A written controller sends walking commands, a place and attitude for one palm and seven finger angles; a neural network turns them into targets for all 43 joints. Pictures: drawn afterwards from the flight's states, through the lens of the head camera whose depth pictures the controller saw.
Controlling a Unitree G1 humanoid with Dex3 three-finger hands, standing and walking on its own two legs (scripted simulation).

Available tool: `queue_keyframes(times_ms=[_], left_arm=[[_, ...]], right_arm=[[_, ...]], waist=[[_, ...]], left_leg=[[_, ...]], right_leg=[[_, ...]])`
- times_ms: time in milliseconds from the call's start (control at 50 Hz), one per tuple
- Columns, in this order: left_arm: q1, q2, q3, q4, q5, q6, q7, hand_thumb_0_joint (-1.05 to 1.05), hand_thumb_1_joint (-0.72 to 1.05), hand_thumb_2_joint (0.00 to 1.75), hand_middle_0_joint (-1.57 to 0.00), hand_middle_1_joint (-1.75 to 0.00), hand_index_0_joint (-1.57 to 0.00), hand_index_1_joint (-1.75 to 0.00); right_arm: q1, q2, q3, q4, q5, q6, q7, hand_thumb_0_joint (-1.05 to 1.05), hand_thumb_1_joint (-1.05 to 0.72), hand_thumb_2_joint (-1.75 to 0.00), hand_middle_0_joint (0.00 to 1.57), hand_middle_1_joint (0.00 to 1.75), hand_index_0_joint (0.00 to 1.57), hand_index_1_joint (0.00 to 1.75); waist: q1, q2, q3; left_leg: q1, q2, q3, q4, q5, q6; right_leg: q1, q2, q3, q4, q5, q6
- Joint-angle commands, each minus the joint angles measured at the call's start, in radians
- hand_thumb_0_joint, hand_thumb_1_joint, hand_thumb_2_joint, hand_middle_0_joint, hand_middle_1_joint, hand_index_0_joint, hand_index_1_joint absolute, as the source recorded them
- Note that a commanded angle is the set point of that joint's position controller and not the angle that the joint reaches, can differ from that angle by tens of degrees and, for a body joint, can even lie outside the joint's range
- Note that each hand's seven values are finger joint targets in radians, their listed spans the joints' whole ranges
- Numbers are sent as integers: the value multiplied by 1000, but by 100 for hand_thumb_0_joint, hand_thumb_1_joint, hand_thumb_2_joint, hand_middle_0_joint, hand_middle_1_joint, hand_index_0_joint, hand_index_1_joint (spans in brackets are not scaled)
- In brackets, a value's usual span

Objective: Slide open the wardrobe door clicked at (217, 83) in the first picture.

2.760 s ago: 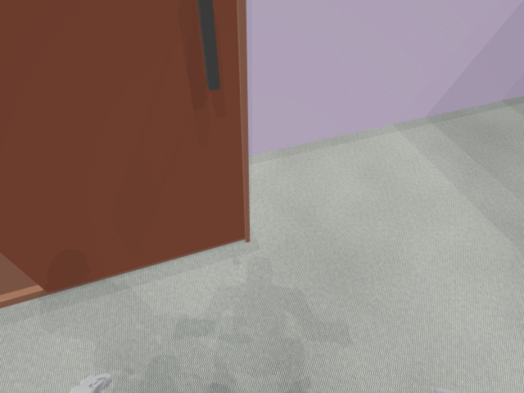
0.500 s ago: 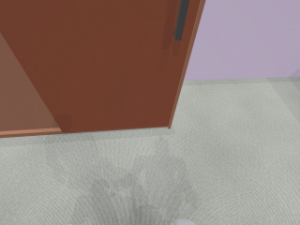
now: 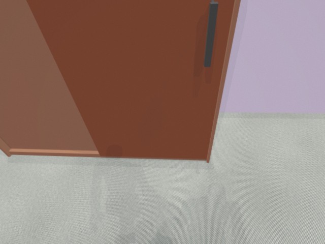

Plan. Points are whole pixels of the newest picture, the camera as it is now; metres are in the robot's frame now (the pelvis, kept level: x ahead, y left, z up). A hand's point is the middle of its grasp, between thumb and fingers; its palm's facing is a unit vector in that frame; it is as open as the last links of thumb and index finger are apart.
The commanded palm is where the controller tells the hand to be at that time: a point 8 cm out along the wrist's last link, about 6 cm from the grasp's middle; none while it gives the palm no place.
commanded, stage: take the last steps up to it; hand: right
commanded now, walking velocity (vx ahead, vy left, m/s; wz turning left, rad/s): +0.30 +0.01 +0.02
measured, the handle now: (209, 35) +0.84 -0.14 +0.16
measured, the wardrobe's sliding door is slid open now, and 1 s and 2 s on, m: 0.00 0.00 0.00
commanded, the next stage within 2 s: come to a stop and stand still in 0.82 s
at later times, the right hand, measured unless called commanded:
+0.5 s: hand (218, 237) +0.20 -0.13 -0.17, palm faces +0.13 +0.97 -0.20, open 7.0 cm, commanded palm none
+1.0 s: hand (239, 212) +0.29 -0.21 -0.19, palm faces +0.09 +0.98 -0.15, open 7.4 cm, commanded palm none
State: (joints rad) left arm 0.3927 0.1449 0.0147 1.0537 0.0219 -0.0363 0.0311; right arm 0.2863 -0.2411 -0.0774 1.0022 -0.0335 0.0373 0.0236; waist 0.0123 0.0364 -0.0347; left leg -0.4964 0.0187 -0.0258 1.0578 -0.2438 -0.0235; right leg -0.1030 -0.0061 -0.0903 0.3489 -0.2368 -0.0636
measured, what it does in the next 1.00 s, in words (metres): walks ahead: left foot, then right foot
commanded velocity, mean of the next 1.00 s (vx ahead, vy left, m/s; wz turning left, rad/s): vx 0.20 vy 0.01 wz -0.01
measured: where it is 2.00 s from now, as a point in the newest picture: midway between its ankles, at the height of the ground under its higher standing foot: outside the picture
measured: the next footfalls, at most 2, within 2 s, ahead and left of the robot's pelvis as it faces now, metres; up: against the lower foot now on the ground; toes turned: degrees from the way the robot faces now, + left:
left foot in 0.32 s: +0.13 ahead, +0.16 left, +0.00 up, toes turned +7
right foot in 0.74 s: +0.37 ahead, -0.11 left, +0.00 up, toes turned -12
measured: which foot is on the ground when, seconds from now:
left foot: up 0.00-0.30, down 0.32-0.76, up 0.78-1.00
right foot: down 0.00-0.32, up 0.34-0.72, down 0.74-1.00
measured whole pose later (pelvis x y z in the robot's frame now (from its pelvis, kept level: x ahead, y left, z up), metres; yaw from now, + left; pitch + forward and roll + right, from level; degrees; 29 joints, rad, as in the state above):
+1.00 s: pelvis +0.29 -0.04 -0.01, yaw -1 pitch -2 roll +1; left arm 0.22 0.16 0.03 1.04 0.01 -0.07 0.04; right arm 0.29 -0.17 -0.06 1.09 -0.02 0.00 -0.01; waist -0.02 0.04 0.06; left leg -0.48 0.09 0.04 1.08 -0.28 -0.02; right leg -0.22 -0.01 -0.21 0.42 -0.19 -0.09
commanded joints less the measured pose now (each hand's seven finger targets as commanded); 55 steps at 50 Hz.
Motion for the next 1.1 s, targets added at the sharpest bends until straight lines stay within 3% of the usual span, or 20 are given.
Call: queue_keyframes(times_ms=[0, 180, 260, 280, 300, 320, 380, 440, 540, 640, 680, 700, 720, 740, 760, 820, 860, 920, 960, 1080], left_arm=[[105, 147, 41, -1, 2, -27, 13, 0, 90, 90, -20, -30, -20, -30], [185, 129, 39, 80, 14, -24, 9, 0, 90, 90, -20, -30, -20, -30], [166, 102, 35, 97, 2, -23, 5, 0, 90, 90, -20, -30, -20, -30], [164, 76, 30, 88, -9, -31, -4, 0, 90, 90, -20, -30, -20, -30], [146, 25, 20, 53, -14, -40, -9, 0, 90, 90, -20, -30, -20, -30], [60, 78, 32, 17, -4, -30, -10, 0, 90, 90, -20, -30, -20, -30], [-3, 40, 45, 16, 2, -14, -24, 0, 90, 90, -20, -30, -20, -30], [17, -17, 50, 24, 12, 11, -33, 0, 90, 90, -20, -30, -20, -30], [-83, 7, 51, -43, 6, 20, -61, 0, 90, 90, -20, -30, -20, -30], [-212, 49, 47, -101, 3, 1, -71, 0, 90, 90, -20, -30, -20, -30], [-124, 83, 53, -76, 8, -7, -58, 0, 90, 90, -20, -30, -20, -30], [12, 130, 63, -39, 14, -13, -49, 0, 90, 90, -20, -30, -20, -30], [121, 245, 85, -20, 26, -20, -36, 0, 90, 90, -20, -30, -20, -30], [180, 322, 96, -8, 13, -17, -25, 0, 90, 90, -20, -30, -20, -30], [117, 292, 84, -11, 3, -9, -14, 0, 90, 90, -20, -30, -20, -30], [-85, 158, 47, -60, 0, -31, -6, 0, 90, 90, -20, -30, -20, -30], [-103, 124, 34, -45, -3, -39, -4, 0, 90, 90, -20, -30, -20, -30], [-107, 76, 29, -30, -6, -42, 4, 0, 90, 90, -20, -30, -20, -30], [-106, 87, 23, -31, -5, -35, 12, 0, 90, 90, -20, -30, -20, -30], [-71, 124, 42, -3, -1, 10, 30, 0, 90, 90, -20, -30, -20, -30]], right_arm=[[-110, -10, 7, -77, -1, -30, 4, 0, -90, -90, 20, 30, 20, 30], [-225, 46, 23, -80, 6, -54, 3, 0, -90, -90, 20, 30, 20, 30], [-51, 24, 10, -3, 7, -76, -10, 0, -90, -90, 20, 30, 20, 30], [66, -35, -3, 35, 3, -90, -19, 0, -90, -90, 20, 30, 20, 30], [216, -135, -28, 77, 4, -100, -32, 0, -90, -90, 20, 30, 20, 30], [270, -151, -27, 90, 20, -95, -40, 0, -90, -90, 20, 30, 20, 30], [110, -33, -4, 71, 15, -105, -46, 0, -90, -90, 20, 30, 20, 30], [90, 56, 13, 61, 4, -118, -49, 0, -90, -90, 20, 30, 20, 30], [53, 3, 19, 49, 3, -131, -47, 0, -90, -90, 20, 30, 20, 30], [100, -61, 10, 71, 0, -123, -50, 0, -90, -90, 20, 30, 20, 30], [103, -73, 5, 76, 4, -116, -51, 0, -90, -90, 20, 30, 20, 30], [101, -69, 6, 73, 9, -112, -50, 0, -90, -90, 20, 30, 20, 30], [150, -20, 12, 63, 19, -103, -43, 0, -90, -90, 20, 30, 20, 30], [167, 13, 20, 42, 26, -101, -37, 0, -90, -90, 20, 30, 20, 30], [134, -16, 17, 39, 21, -95, -44, 0, -90, -90, 20, 30, 20, 30], [64, 12, 14, 61, 11, -89, -25, 0, -90, -90, 20, 30, 20, 30], [124, 58, 19, 84, 6, -66, -25, 0, -90, -90, 20, 30, 20, 30], [158, 73, 17, 100, 5, -42, -35, 0, -90, -90, 20, 30, 20, 30], [151, 85, 23, 98, 10, -25, -46, 0, -90, -90, 20, 30, 20, 30], [29, 44, 11, 37, 8, 15, -56, 0, -90, -90, 20, 30, 20, 30]], waist=[[34, -152, 188], [56, -165, 148], [-33, -95, 47], [-82, 2, -36], [-124, 223, -107], [-142, 138, -64], [-72, 64, 132], [-11, 25, 195], [16, 118, 211], [-16, 111, 187], [32, 73, 119], [90, -5, 32], [113, -241, -89], [115, -444, -170], [101, -337, -156], [26, -96, 28], [-17, -128, 39], [-43, -130, 47], [-45, -75, 29], [-12, -143, 70]], left_leg=[[-191, 60, 35, -102, -4, -11], [13, 47, 120, -397, -89, 14], [417, 17, 146, -636, 52, 43], [671, 147, 7, -669, 14, 90], [879, 399, -304, -729, 14, 189], [784, 472, -395, -797, 57, 227], [499, 377, -215, -863, -10, 194], [339, 298, -18, -886, 158, 154], [272, 249, 94, -889, 237, 142], [361, 264, 75, -803, 351, 131], [358, 236, 107, -629, 487, 111], [327, 198, 143, -438, 458, 85], [155, 77, 198, -175, 125, 37], [-2, -32, 169, 122, -381, 19], [-29, 13, 61, 233, -369, 41], [-43, 109, 38, 221, -149, 27], [45, 104, 49, 146, -87, 14], [65, 99, 38, 54, -9, -1], [90, 89, 29, -23, 9, -17], [74, 57, 43, -143, -87, -22]], right_leg=[[21, -277, 287, -234, -159, -93], [19, -282, 238, -156, 57, -115], [-111, -191, 123, 64, 156, -36], [-276, -148, 67, 239, 117, 3], [-524, -34, -40, 516, -220, 51], [-585, -42, 24, 702, -344, 49], [-590, -134, 66, 796, -157, 57], [-522, -140, 37, 742, -61, 83], [-466, -145, -2, 532, 67, 96], [-364, -102, -35, 337, 43, 67], [-176, -54, -59, 240, 57, 51], [6, -50, -49, 169, 123, 46], [219, -240, 173, 135, 228, -11], [307, -441, 451, 8, 356, -100], [250, -453, 427, -33, 286, -125], [-24, -360, 227, -72, 292, -85], [-123, -291, 102, -102, 316, -41], [-152, -266, 71, -131, 384, -29], [-131, -281, 57, -105, 543, -24], [-86, -323, 88, -36, 643, -91]])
